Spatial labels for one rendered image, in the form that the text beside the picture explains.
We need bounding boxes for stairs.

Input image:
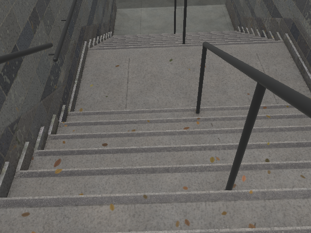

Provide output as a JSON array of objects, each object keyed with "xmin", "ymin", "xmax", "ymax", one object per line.
[
  {"xmin": 0, "ymin": 104, "xmax": 311, "ymax": 233},
  {"xmin": 92, "ymin": 30, "xmax": 275, "ymax": 48}
]

